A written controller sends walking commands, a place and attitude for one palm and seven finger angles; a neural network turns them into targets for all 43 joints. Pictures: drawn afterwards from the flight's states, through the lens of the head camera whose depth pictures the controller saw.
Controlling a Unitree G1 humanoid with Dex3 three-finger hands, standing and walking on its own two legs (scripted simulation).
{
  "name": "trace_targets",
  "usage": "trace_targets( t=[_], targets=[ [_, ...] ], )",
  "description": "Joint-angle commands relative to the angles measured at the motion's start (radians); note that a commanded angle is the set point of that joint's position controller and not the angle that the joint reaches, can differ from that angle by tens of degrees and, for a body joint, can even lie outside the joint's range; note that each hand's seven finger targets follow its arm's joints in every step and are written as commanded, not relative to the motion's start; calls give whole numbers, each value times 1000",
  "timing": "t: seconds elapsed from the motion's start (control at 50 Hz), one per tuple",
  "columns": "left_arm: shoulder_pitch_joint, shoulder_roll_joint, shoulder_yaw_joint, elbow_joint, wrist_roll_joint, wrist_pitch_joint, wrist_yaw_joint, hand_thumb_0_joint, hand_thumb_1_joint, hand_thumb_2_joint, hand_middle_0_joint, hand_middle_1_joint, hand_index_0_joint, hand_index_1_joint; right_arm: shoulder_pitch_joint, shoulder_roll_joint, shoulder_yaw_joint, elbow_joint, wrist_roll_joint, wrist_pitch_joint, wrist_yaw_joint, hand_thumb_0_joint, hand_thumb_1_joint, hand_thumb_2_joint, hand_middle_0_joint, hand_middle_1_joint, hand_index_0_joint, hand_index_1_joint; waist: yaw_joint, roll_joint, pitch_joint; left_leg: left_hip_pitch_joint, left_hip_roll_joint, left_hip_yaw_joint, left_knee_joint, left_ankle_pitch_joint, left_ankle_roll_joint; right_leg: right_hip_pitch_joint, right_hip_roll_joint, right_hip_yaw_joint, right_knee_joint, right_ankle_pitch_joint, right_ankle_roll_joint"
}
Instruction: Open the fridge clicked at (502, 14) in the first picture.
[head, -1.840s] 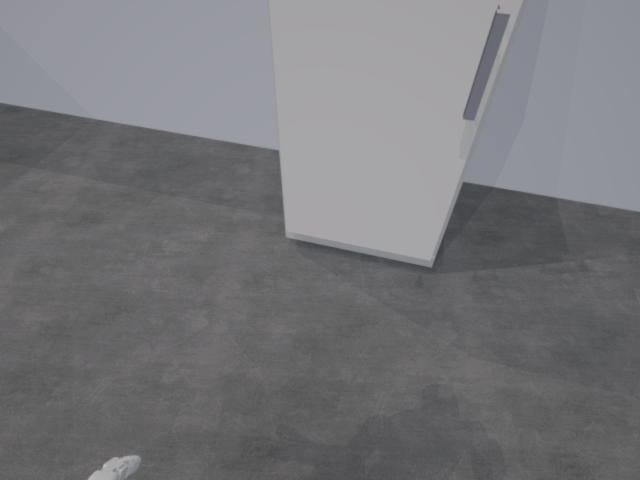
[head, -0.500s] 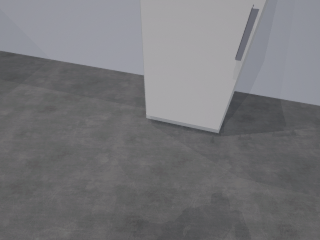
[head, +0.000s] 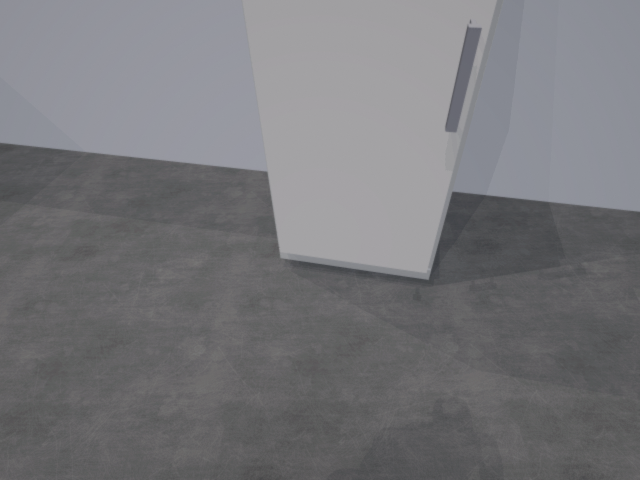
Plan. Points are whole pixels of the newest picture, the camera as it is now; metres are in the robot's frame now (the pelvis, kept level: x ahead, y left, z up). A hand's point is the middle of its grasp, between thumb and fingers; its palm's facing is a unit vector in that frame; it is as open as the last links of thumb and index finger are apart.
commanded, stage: walk to a spot facing it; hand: right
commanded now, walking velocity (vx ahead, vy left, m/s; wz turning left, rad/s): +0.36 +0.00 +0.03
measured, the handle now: (461, 78) +0.97 -0.29 +0.09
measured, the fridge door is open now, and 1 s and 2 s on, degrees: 0 0 0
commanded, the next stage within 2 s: turn to face it in 0.28 s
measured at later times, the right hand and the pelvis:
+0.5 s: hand (416, 389) +0.32 -0.14 -0.18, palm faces -0.08 +0.98 -0.17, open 7.4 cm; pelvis +0.19 +0.02 -0.02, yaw +2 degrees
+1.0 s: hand (464, 428) +0.26 -0.21 -0.18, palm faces +0.17 +0.97 -0.16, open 7.4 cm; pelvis +0.27 -0.02 +0.00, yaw -6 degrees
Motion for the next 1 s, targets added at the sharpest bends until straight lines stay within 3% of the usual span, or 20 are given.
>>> trace_targets(
  t=[0.0, 0.02, 0.08, 0.12, 0.2, 0.3, 0.36, 0.4, 0.42, 0.44, 0.46, 0.52, 0.56, 0.6, 0.72, 0.78, 0.8, 0.84, 0.86, 0.98],
  targets=[
    [297, 215, 61, 20, 7, -50, 24, 0, 900, 900, -200, -300, -200, -300, -168, -65, -18, -133, -3, -29, -9, 0, -900, -900, 200, 300, 200, 300, 135, -337, 187, -563, -44, 59, 419, -226, 33, 244, -350, 537, -433, -140, -150],
    [302, 183, 50, 25, 1, -50, 32, 0, 900, 900, -200, -300, -200, -300, -191, -83, -28, -141, -11, -33, -15, 0, -900, -900, 200, 300, 200, 300, 116, -251, 224, -612, 13, -28, 529, -182, 41, 233, -370, 539, -428, -31, -170],
    [255, 94, 30, 6, -5, -77, 43, 0, 900, 900, -200, -300, -200, -300, -161, -45, -33, -108, -9, -44, 3, 0, -900, -900, 200, 300, 200, 300, 69, -79, 198, -606, 75, -30, 622, -53, 28, 248, -319, 367, -376, 347, -177],
    [257, 75, 27, 16, -9, -89, 50, 0, 900, 900, -200, -300, -200, -300, -123, -10, -31, -89, -7, -33, 8, 0, -900, -900, 200, 300, 200, 300, 43, -99, 146, -576, 74, -4, 625, 21, 14, 273, -263, 226, -364, 478, -147],
    [284, 29, 25, 43, -13, -96, 58, 0, 900, 900, -200, -300, -200, -300, -182, 28, -30, -114, -5, -20, 15, 0, -900, -900, 200, 300, 200, 300, 35, -128, 178, -582, 63, 53, 507, 128, 10, 254, -211, 95, -388, 568, -114],
    [302, 25, 29, 69, -7, -87, 62, 0, 900, 900, -200, -300, -200, -300, -272, 55, -28, -141, 2, -24, 13, 0, -900, -900, 200, 300, 200, 300, 52, -156, 199, -397, 7, 113, 215, 191, 48, 214, -204, 8, -365, 725, -100],
    [287, 48, 40, 76, -9, -79, 65, 0, 900, 900, -200, -300, -200, -300, -146, 27, -38, -105, -5, -32, -2, 0, -900, -900, 200, 300, 200, 300, -8, -143, 115, -225, -40, 122, 142, 169, 90, 261, -227, -11, -174, 1012, -85],
    [256, 49, 41, 58, -19, -74, 61, 0, 900, 900, -200, -300, -200, -300, 83, -36, -62, -41, -13, -53, -14, 0, -900, -900, 200, 300, 200, 300, -114, -89, -5, 145, -5, 71, 24, 310, 109, 93, -183, -12, 148, 853, -35],
    [304, -4, 36, 41, -32, -75, 49, 0, 900, 900, -200, -300, -200, -300, 192, -133, -84, -17, -20, -68, -30, 0, -900, -900, 200, 300, 200, 300, -132, 109, -146, 397, 270, -239, 16, 574, 203, -143, -49, -48, 477, 342, 2],
    [358, -25, 36, 27, -38, -68, 53, 0, 900, 900, -200, -300, -200, -300, 210, -179, -89, -10, 2, -73, -35, 0, -900, -900, 200, 300, 200, 300, -77, 164, -250, 400, 485, -484, -62, 841, 298, -213, 34, 16, 794, -241, 13],
    [289, -19, 44, 21, -35, -57, 58, 0, 900, 900, -200, -300, -200, -300, 133, -145, -81, -29, 12, -60, -42, 0, -900, -900, 200, 300, 200, 300, -76, 51, -128, 250, 447, -379, -114, 778, 307, -223, -16, 90, 814, -213, -6],
    [191, -71, 37, 5, -15, -18, 43, 0, 900, 900, -200, -300, -200, -300, -71, -42, -44, -71, 6, -57, -47, 0, -900, -900, 200, 300, 200, 300, 7, 5, 91, -164, 361, -189, -216, 484, 225, -210, -96, 83, 755, -90, 9],
    [223, -95, 33, 3, -9, 7, 38, 0, 900, 900, -200, -300, -200, -300, -130, -12, -34, -94, 0, -57, -51, 0, -900, -900, 200, 300, 200, 300, 60, 2, 85, -263, 308, -49, -237, 461, 182, -154, -100, 69, 640, -64, 29],
    [218, -100, 32, -9, -9, 25, 33, 0, 900, 900, -200, -300, -200, -300, -145, -13, -30, -105, -1, -46, -49, 0, -900, -900, 200, 300, 200, 300, 73, 81, 71, -303, 266, 34, -242, 399, 157, -120, -90, 26, 530, -30, 45],
    [44, -60, 34, -91, -6, 19, 18, 0, 900, 900, -200, -300, -200, -300, -94, -53, -51, -111, -7, -21, -48, 0, -900, -900, 200, 300, 200, 300, 14, 120, 57, -166, 273, 28, -205, 268, 163, -153, -75, -28, 249, -25, 62],
    [41, -35, 37, -98, -4, 9, 15, 0, 900, 900, -200, -300, -200, -300, -82, -70, -60, -108, -2, -8, -49, 0, -900, -900, 200, 300, 200, 300, 18, 90, 43, -145, 261, 61, -96, 231, 123, -45, -60, -46, 37, 72, 61],
    [65, -5, 43, -90, -4, 4, 13, 0, 900, 900, -200, -300, -200, -300, -72, -60, -59, -107, 3, -1, -49, 0, -900, -900, 200, 300, 200, 300, 31, 3, 35, -192, 235, 92, -16, 152, 85, 46, -77, -20, -70, 172, 56],
    [77, 131, 62, -117, 4, -4, 22, 0, 900, 900, -200, -300, -200, -300, -44, 10, -42, -137, 16, 12, -41, 0, -900, -900, 200, 300, 200, 300, 24, -382, 39, -287, 58, 142, 268, -214, -29, 36, -363, 366, -274, 491, -107],
    [40, 133, 60, -121, 9, 1, 28, 0, 900, 900, -200, -300, -200, -300, -72, -13, -45, -145, 10, 10, -44, 0, -900, -900, 200, 300, 200, 300, 24, -287, 56, -264, 54, 69, 382, -278, -19, -22, -383, 373, -306, 452, -164],
    [1, 91, 51, -119, -4, -24, 45, 0, 900, 900, -200, -300, -200, -300, -45, -1, -42, -72, -8, 5, -25, 0, -900, -900, 200, 300, 200, 300, 19, -131, -20, -358, 64, 14, 524, -82, -27, 137, -250, 222, -322, 291, -133]
  ],
)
